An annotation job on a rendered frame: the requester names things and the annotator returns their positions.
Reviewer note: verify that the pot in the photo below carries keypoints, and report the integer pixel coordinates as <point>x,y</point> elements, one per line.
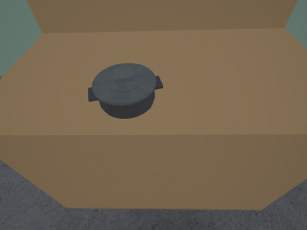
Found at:
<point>127,111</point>

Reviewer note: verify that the knob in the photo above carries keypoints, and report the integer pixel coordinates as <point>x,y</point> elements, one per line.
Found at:
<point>122,75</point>

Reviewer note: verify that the lid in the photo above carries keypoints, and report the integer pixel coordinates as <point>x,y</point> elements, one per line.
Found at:
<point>105,89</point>

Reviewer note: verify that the table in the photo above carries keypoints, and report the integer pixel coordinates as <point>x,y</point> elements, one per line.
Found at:
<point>228,130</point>

